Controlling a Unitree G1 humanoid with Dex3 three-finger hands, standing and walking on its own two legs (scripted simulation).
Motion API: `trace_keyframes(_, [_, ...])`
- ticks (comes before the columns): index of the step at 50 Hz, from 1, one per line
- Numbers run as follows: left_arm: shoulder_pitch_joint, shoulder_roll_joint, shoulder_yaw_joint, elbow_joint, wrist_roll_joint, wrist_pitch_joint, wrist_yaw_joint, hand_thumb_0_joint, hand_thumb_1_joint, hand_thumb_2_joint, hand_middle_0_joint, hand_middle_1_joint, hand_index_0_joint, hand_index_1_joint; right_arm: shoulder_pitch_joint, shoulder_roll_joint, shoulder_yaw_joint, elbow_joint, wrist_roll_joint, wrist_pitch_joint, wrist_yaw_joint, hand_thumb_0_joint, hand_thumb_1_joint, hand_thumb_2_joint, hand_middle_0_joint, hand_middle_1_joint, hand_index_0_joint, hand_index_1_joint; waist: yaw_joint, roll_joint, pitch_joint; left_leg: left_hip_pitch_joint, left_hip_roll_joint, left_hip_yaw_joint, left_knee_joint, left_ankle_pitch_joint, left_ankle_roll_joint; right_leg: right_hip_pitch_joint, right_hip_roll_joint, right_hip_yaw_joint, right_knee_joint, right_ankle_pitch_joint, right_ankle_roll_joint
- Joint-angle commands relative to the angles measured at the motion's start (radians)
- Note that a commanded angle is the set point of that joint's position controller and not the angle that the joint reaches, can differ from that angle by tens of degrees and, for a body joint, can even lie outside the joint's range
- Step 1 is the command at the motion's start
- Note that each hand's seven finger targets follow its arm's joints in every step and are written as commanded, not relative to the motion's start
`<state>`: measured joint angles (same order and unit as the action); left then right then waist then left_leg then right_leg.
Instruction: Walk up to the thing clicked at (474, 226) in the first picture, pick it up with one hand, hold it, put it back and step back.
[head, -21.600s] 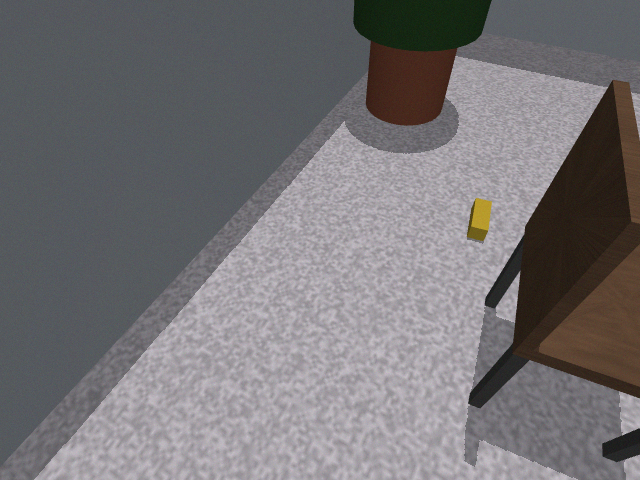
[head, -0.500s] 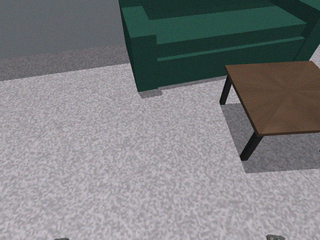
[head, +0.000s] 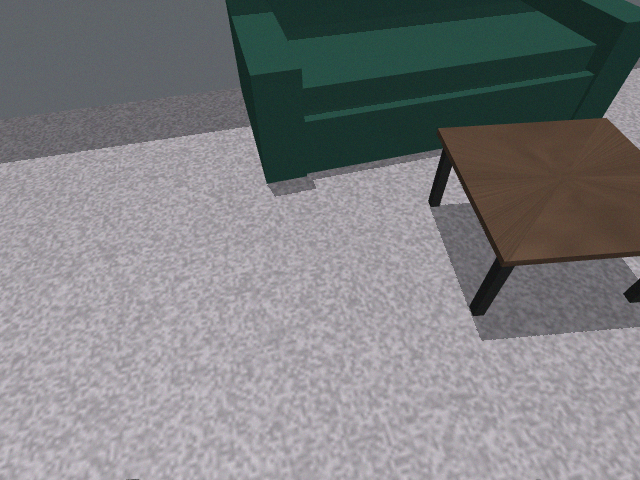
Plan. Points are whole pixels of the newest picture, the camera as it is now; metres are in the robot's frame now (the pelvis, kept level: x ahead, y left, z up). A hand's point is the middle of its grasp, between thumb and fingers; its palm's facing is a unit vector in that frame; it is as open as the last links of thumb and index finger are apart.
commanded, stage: stand
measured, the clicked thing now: out of the picture +0.18 +1.37 -0.75
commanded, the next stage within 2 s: none
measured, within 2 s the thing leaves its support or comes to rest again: neither
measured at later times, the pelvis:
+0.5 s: pelvis -0.01 +0.00 +0.00, yaw +0 degrees
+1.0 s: pelvis +0.01 +0.00 +0.00, yaw +0 degrees
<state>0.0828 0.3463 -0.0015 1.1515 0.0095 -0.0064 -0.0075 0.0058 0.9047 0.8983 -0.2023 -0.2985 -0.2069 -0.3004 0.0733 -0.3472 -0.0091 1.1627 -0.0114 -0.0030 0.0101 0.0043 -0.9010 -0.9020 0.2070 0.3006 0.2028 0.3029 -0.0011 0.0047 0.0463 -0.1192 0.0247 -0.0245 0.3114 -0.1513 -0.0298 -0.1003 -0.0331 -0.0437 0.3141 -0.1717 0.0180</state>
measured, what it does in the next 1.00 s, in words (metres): stands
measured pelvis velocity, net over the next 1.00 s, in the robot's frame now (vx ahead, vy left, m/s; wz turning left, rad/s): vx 0.01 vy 0.00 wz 0.00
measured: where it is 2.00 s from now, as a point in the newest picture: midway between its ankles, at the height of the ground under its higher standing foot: outside the picture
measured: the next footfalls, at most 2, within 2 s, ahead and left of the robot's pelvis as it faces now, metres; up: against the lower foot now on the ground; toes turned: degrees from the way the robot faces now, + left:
none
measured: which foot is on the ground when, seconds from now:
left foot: down 0.00-1.00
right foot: down 0.00-1.00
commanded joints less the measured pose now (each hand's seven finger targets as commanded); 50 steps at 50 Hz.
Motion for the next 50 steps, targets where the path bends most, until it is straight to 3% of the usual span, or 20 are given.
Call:
trace_keyframes(1, [-0.040,0.223,0.044,-0.064,-0.002,-0.026,0.013,0.000,0.900,0.900,-0.200,-0.300,-0.200,-0.300,-0.053,-0.216,-0.033,-0.059,0.002,-0.027,-0.011,0.000,-0.900,-0.900,0.200,0.300,0.200,0.300,0.005,0.007,-0.069,-0.015,0.102,-0.079,-0.057,0.069,0.037,0.012,-0.107,0.095,-0.063,0.027,-0.032])
trace_keyframes(3, [-0.038,0.222,0.045,-0.064,-0.003,-0.027,0.013,0.000,0.900,0.900,-0.200,-0.300,-0.200,-0.300,-0.053,-0.215,-0.032,-0.063,0.004,-0.028,-0.012,0.000,-0.900,-0.900,0.200,0.300,0.200,0.300,0.002,0.002,-0.073,-0.001,0.101,-0.077,-0.047,0.109,0.036,0.008,-0.107,0.095,-0.057,0.064,-0.031])
trace_keyframes(11, [-0.034,0.228,0.046,-0.067,-0.003,-0.024,0.013,0.000,0.900,0.900,-0.200,-0.300,-0.200,-0.300,-0.032,-0.214,-0.030,-0.064,0.004,-0.025,-0.013,0.000,-0.900,-0.900,0.200,0.300,0.200,0.300,0.000,-0.019,-0.066,-0.004,0.102,-0.078,-0.048,0.081,0.038,-0.001,-0.105,0.096,-0.059,0.030,-0.036])
trace_keyframes(24, [-0.019,0.232,0.048,-0.074,-0.001,-0.018,0.009,0.000,0.900,0.900,-0.200,-0.300,-0.200,-0.300,0.000,-0.219,-0.027,-0.068,0.001,-0.021,-0.011,0.000,-0.900,-0.900,0.200,0.300,0.200,0.300,-0.002,-0.020,-0.018,-0.048,0.087,-0.079,-0.057,-0.041,0.037,-0.052,-0.100,0.111,-0.077,-0.117,-0.034])
trace_keyframes(27, [-0.007,0.224,0.045,-0.076,0.000,-0.018,0.007,0.000,0.900,0.900,-0.200,-0.300,-0.200,-0.300,-0.008,-0.225,-0.029,-0.074,0.001,-0.023,-0.012,0.000,-0.900,-0.900,0.200,0.300,0.200,0.300,0.000,0.006,-0.030,-0.032,0.095,-0.085,-0.055,-0.027,0.040,-0.051,-0.098,0.106,-0.064,-0.079,-0.038])
trace_keyframes(30, [-0.010,0.228,0.046,-0.081,-0.003,-0.024,0.008,0.000,0.900,0.900,-0.200,-0.300,-0.200,-0.300,0.000,-0.219,-0.025,-0.074,0.001,-0.027,-0.012,0.000,-0.900,-0.900,0.200,0.300,0.200,0.300,0.000,-0.006,-0.067,-0.013,0.103,-0.083,-0.041,0.083,0.040,-0.015,-0.106,0.108,-0.048,0.026,-0.037])
trace_keyframes(33, [-0.010,0.224,0.042,-0.079,-0.003,-0.024,0.009,0.000,0.900,0.900,-0.200,-0.300,-0.200,-0.300,-0.002,-0.222,-0.024,-0.073,0.004,-0.026,-0.014,0.000,-0.900,-0.900,0.200,0.300,0.200,0.300,0.000,-0.001,-0.065,-0.015,0.102,-0.080,-0.035,0.079,0.042,-0.007,-0.106,0.105,-0.051,0.038,-0.034])
trace_keyframes(35, [-0.007,0.227,0.043,-0.079,-0.003,-0.024,0.010,0.000,0.900,0.900,-0.200,-0.300,-0.200,-0.300,-0.003,-0.222,-0.023,-0.074,0.003,-0.027,-0.015,0.000,-0.900,-0.900,0.200,0.300,0.200,0.300,0.001,-0.002,-0.086,0.006,0.107,-0.077,-0.030,0.131,0.040,0.000,-0.107,0.100,-0.041,0.086,-0.036])
trace_keyframes(39, [-0.002,0.226,0.042,-0.074,-0.005,-0.022,0.010,0.000,0.900,0.900,-0.200,-0.300,-0.200,-0.300,-0.005,-0.220,-0.021,-0.070,0.006,-0.024,-0.016,0.000,-0.900,-0.900,0.200,0.300,0.200,0.300,0.003,-0.003,-0.075,0.002,0.103,-0.075,-0.035,0.128,0.036,0.001,-0.104,0.094,-0.039,0.079,-0.036])
trace_keyframes(43, [-0.006,0.224,0.042,-0.075,-0.003,-0.023,0.012,0.000,0.900,0.900,-0.200,-0.300,-0.200,-0.300,-0.001,-0.224,-0.023,-0.073,0.005,-0.026,-0.018,0.000,-0.900,-0.900,0.200,0.300,0.200,0.300,0.000,-0.007,-0.091,0.019,0.110,-0.070,-0.022,0.182,0.040,0.020,-0.110,0.093,-0.030,0.149,-0.035])
trace_keyframes(50, [-0.009,0.223,0.042,-0.075,-0.003,-0.024,0.014,0.000,0.900,0.900,-0.200,-0.300,-0.200,-0.300,-0.011,-0.223,-0.022,-0.077,0.004,-0.024,-0.018,0.000,-0.900,-0.900,0.200,0.300,0.200,0.300,0.003,-0.006,-0.068,0.017,0.110,-0.068,-0.030,0.172,0.036,0.015,-0.108,0.093,-0.043,0.143,-0.029])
